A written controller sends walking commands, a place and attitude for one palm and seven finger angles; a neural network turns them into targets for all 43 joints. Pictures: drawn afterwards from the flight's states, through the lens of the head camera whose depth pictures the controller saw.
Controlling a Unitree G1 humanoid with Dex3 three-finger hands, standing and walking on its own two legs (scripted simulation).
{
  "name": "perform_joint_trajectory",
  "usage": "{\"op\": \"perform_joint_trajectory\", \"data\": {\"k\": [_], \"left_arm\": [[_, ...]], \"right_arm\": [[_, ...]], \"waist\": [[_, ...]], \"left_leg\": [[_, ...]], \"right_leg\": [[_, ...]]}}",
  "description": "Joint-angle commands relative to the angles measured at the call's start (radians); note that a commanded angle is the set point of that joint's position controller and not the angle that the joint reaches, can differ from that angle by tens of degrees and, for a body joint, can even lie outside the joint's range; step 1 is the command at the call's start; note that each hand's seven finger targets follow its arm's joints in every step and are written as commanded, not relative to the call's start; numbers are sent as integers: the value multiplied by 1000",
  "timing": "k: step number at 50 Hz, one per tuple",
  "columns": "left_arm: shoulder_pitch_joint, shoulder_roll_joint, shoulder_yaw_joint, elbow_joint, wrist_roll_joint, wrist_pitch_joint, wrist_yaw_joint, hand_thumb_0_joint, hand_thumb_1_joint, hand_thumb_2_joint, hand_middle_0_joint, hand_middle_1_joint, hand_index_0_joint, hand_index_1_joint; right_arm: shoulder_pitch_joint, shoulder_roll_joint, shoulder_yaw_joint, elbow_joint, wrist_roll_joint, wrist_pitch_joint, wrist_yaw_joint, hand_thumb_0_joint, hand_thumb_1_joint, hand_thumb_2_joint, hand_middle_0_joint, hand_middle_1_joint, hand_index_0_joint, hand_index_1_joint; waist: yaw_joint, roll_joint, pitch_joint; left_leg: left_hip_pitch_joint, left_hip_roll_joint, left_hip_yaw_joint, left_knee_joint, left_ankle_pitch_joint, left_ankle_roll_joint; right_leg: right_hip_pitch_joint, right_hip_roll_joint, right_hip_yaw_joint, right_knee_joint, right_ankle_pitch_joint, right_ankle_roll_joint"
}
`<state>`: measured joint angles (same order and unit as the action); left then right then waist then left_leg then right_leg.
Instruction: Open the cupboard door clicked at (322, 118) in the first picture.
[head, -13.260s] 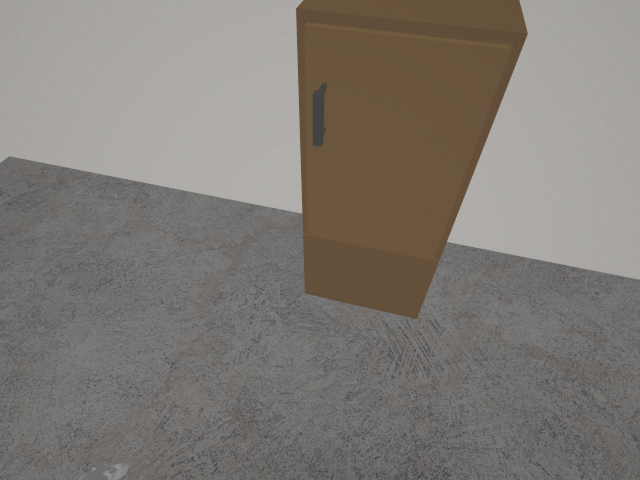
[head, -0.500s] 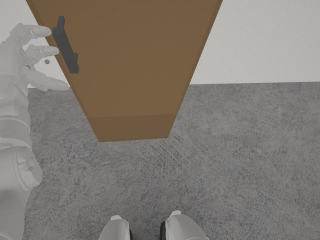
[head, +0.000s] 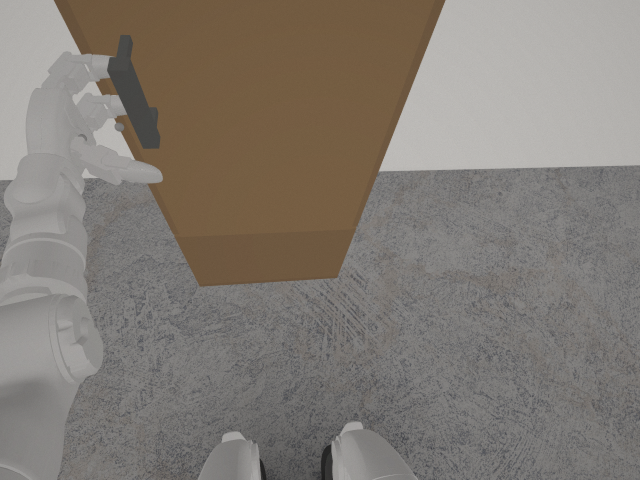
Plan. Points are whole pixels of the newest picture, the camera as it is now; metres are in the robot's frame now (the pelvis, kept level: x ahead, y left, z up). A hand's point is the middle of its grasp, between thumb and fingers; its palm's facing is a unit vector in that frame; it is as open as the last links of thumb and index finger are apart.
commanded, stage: slide the fingers in behind the handle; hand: left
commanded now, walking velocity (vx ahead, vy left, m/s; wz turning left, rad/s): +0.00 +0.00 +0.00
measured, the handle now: (139, 95) +0.57 +0.17 +0.09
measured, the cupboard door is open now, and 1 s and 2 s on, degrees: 0 0 0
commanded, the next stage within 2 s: close the thumb around the handle in 1.18 s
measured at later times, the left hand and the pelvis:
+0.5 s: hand (148, 128) +0.52 +0.16 +0.08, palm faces -0.01 -1.00 -0.01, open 13.9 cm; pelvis +0.00 +0.00 +0.00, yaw +0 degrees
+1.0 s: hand (160, 129) +0.52 +0.15 +0.08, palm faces +0.02 -1.00 -0.02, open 14.1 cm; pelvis +0.00 -0.01 +0.00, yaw +1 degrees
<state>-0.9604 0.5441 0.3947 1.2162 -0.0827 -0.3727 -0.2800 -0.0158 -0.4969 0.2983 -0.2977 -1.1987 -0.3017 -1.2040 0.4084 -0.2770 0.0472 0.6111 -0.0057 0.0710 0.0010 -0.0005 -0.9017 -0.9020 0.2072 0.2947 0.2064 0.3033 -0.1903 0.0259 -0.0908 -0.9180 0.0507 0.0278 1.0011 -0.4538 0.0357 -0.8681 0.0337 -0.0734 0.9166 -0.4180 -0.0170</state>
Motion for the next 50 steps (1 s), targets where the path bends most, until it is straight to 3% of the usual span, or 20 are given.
{"op": "perform_joint_trajectory", "data": {"k": [1, 5, 8, 9, 11, 15, 16, 18, 21, 23, 25, 31, 34, 36, 38, 40, 41, 46, 48, 50], "left_arm": [[-428, 246, 32, -231, -15, -65, 7, 0, -500, 300, -300, -1200, -300, -1200], [-447, 193, -8, -230, -17, -59, 17, 0, -500, 300, -300, -1200, -300, -1200], [-453, 209, 18, -255, -22, -70, 29, 0, -500, 300, -300, -1200, -300, -1200], [-468, 182, -3, -259, -22, -73, 31, 0, -500, 300, -300, -1200, -300, -1200], [-445, 163, -9, -252, -19, -77, 39, 0, -500, 300, -300, -1200, -300, -1200], [-435, 153, -15, -204, -11, -66, 60, 0, -500, 300, -300, -1200, -300, -1200], [-461, 155, -18, -226, -9, -67, 66, 0, -500, 300, -300, -1200, -300, -1200], [-438, 175, 8, -242, -5, -80, 76, 0, -500, 300, -300, -1200, -300, -1200], [-440, 163, 0, -236, -2, -83, 85, 0, -500, 300, -300, -1200, -300, -1200], [-448, 149, -10, -260, 0, -95, 85, 0, -500, 300, -300, -1200, -300, -1200], [-442, 144, -9, -266, -6, -96, 86, 0, -500, 300, -300, -1200, -300, -1200], [-459, 81, -54, -232, -7, -87, 104, 0, -500, 300, -300, -1200, -300, -1200], [-465, 58, -61, -244, -4, -101, 122, 0, -500, 300, -300, -1200, -300, -1200], [-497, 19, -100, -249, 2, -106, 128, 0, -500, 300, -300, -1200, -300, -1200], [-483, 12, -102, -252, 4, -116, 132, 0, -500, 300, -300, -1200, -300, -1200], [-504, -21, -129, -244, 3, -114, 131, 0, -500, 300, -300, -1200, -300, -1200], [-496, 22, -98, -233, 6, -111, 135, 0, -500, 300, -300, -1200, -300, -1200], [-537, -19, -141, -211, 8, -101, 131, 0, -500, 300, -300, -1200, -300, -1200], [-523, 5, -116, -211, 4, -102, 131, 0, -500, 300, -300, -1200, -300, -1200], [-514, 13, -111, -207, 5, -97, 127, 0, -500, 300, -300, -1200, -300, -1200]], "right_arm": [[182, -179, -70, -41, -6, -13, -10, 0, -900, -900, 200, 300, 200, 300], [182, -176, -71, -35, -4, -10, -6, 0, -900, -900, 200, 300, 200, 300], [187, -178, -75, -32, -7, -14, -6, 0, -900, -900, 200, 300, 200, 300], [186, -174, -75, -26, -8, -16, -5, 0, -900, -900, 200, 300, 200, 300], [185, -170, -76, -27, -9, -18, -1, 0, -900, -900, 200, 300, 200, 300], [185, -172, -75, -24, -8, -16, 0, 0, -900, -900, 200, 300, 200, 300], [184, -171, -75, -25, -9, -18, 0, 0, -900, -900, 200, 300, 200, 300], [184, -169, -75, -33, -11, -21, 2, 0, -900, -900, 200, 300, 200, 300], [180, -165, -74, -33, -11, -22, 3, 0, -900, -900, 200, 300, 200, 300], [182, -164, -77, -32, -12, -25, 4, 0, -900, -900, 200, 300, 200, 300], [181, -163, -80, -28, -11, -24, 5, 0, -900, -900, 200, 300, 200, 300], [173, -160, -80, -20, -10, -30, 6, 0, -900, -900, 200, 300, 200, 300], [176, -156, -80, -18, -14, -34, 10, 0, -900, -900, 200, 300, 200, 300], [173, -156, -83, -9, -15, -39, 14, 0, -900, -900, 200, 300, 200, 300], [175, -158, -86, -7, -17, -43, 16, 0, -900, -900, 200, 300, 200, 300], [174, -156, -86, 1, -17, -45, 18, 0, -900, -900, 200, 300, 200, 300], [177, -163, -88, 3, -17, -44, 16, 0, -900, -900, 200, 300, 200, 300], [176, -158, -83, 11, -16, -45, 16, 0, -900, -900, 200, 300, 200, 300], [181, -161, -85, 8, -17, -47, 14, 0, -900, -900, 200, 300, 200, 300], [179, -159, -84, 8, -15, -46, 13, 0, -900, -900, 200, 300, 200, 300]], "waist": [[9, 145, -516], [-10, 125, -468], [0, 144, -504], [-12, 136, -504], [-2, 130, -490], [-11, 96, -440], [-13, 99, -445], [11, 141, -497], [-1, 80, -478], [3, 115, -502], [5, 105, -512], [-14, 88, -449], [-6, 104, -486], [-25, 99, -465], [-17, 100, -498], [-27, 101, -484], [-24, 76, -483], [-42, 100, -453], [-32, 87, -492], [-29, 90, -481]], "left_leg": [[424, -23, -85, -89, 456, -7], [413, -22, -87, -94, 435, -5], [445, -22, -92, -93, 463, -8], [452, -20, -93, -91, 465, -8], [439, -23, -89, -93, 455, -8], [395, -24, -84, -97, 407, -4], [391, -26, -84, -101, 397, -4], [421, -29, -84, -95, 444, -8], [370, -32, -72, -93, 413, -1], [404, -32, -76, -92, 439, -4], [413, -30, -75, -92, 442, -6], [379, -34, -74, -100, 374, -3], [415, -33, -82, -93, 412, -8], [415, -31, -82, -92, 387, -7], [436, -32, -88, -87, 410, -9], [433, -32, -87, -84, 399, -9], [410, -33, -86, -85, 378, -6], [402, -37, -89, -85, 361, -5], [406, -40, -89, -82, 381, -3], [396, -40, -84, -80, 377, -3]], "right_leg": [[162, 30, 42, -80, 356, -4], [141, 32, 39, -90, 343, -2], [141, 32, 37, -86, 352, -6], [134, 32, 37, -87, 355, -4], [142, 33, 36, -88, 351, -5], [131, 30, 37, -93, 328, -2], [139, 29, 38, -91, 325, -2], [156, 29, 39, -80, 354, -8], [187, 28, 48, -85, 369, 0], [181, 27, 47, -80, 382, -3], [184, 28, 45, -81, 385, -3], [153, 25, 45, -93, 335, -1], [141, 25, 40, -81, 345, -4], [118, 25, 40, -87, 326, -3], [118, 25, 38, -78, 335, -6], [106, 26, 38, -80, 329, -5], [122, 25, 42, -83, 322, -4], [96, 23, 42, -86, 306, -5], [123, 24, 44, -82, 328, -4], [126, 23, 46, -84, 333, -4]]}}
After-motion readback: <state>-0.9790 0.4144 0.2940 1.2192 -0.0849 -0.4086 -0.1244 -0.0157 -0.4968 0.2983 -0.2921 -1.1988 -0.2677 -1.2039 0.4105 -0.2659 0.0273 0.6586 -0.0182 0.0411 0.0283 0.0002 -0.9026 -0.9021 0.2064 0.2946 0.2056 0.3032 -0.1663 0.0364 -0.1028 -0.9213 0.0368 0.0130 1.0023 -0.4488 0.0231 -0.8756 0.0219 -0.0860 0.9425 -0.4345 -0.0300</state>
